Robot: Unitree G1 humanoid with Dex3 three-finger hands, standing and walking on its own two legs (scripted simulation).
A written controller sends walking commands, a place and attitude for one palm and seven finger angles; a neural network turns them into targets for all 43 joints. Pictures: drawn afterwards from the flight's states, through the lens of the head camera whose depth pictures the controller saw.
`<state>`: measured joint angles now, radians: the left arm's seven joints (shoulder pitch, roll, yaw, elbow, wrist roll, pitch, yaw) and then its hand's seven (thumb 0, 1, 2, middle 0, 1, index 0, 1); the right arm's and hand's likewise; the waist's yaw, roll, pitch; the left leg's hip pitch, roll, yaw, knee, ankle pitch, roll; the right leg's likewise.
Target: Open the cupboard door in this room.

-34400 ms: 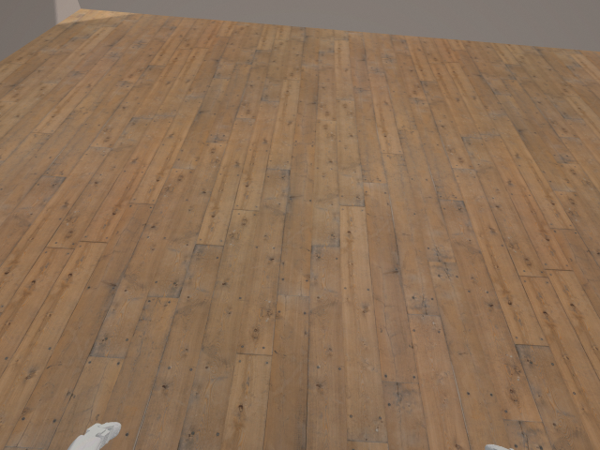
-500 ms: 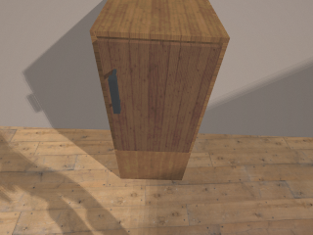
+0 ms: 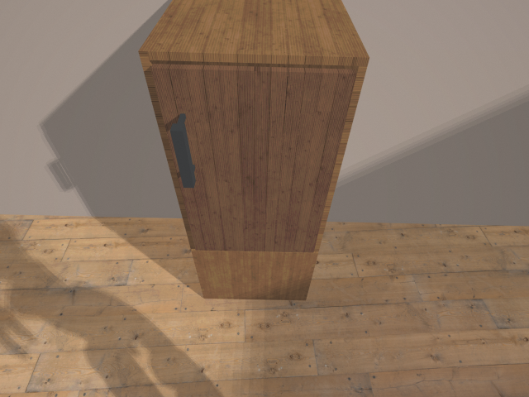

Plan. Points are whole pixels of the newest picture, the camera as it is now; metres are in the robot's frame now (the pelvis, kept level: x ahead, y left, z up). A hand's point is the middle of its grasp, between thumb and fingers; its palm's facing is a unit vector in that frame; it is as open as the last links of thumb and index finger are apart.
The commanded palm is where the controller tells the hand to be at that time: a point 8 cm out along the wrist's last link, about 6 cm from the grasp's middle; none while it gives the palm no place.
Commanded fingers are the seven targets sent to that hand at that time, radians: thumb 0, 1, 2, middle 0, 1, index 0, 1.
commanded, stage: come to a stop and stand still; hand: left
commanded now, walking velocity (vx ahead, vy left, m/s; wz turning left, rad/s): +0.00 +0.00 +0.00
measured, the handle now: (185, 151) +0.57 +0.21 +0.04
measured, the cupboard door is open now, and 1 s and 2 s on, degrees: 0 0 0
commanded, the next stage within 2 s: look again from close up in 0.16 s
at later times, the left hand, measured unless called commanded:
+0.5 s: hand out of the picture +0.00 +0.17 -0.19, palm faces +0.03 -0.98 -0.20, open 7.4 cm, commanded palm none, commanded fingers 0.00 0.90 0.90 -0.20 -0.30 -0.20 -0.30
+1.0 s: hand (146, 370) +0.17 +0.19 -0.06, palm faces +0.28 -0.94 -0.18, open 7.4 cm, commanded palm +0.12 +0.23 -0.06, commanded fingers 0.00 0.69 0.81 -0.22 -0.44 -0.22 -0.44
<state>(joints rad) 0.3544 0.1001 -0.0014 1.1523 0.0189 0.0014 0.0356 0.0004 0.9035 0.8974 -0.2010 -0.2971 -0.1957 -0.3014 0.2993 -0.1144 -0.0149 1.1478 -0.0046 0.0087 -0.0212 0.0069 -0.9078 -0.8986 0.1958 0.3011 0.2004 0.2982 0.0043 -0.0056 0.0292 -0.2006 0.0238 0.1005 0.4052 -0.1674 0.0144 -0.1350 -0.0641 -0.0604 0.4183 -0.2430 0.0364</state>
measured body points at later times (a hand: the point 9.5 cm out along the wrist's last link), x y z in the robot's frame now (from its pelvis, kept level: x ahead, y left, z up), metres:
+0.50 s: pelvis +0.00 +0.00 -0.01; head +0.00 +0.00 +0.44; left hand +0.00 +0.22 -0.17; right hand +0.00 -0.21 -0.17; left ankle +0.03 +0.11 -0.74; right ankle -0.01 -0.14 -0.74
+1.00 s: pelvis +0.01 -0.01 -0.01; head +0.01 -0.01 +0.44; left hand +0.15 +0.24 -0.04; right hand +0.10 -0.25 -0.14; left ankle +0.04 +0.11 -0.74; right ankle -0.01 -0.14 -0.74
